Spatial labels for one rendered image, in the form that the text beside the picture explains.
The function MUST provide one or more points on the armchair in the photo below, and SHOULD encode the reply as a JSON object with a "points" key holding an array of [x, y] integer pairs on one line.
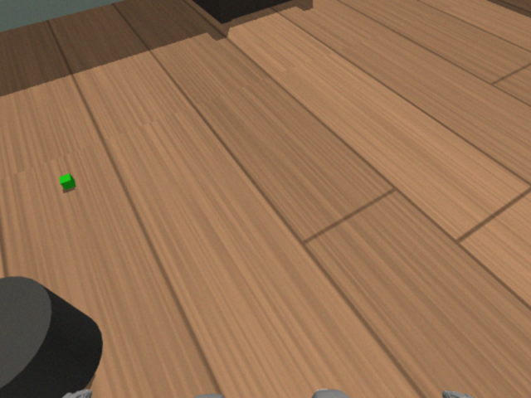
{"points": [[226, 10]]}

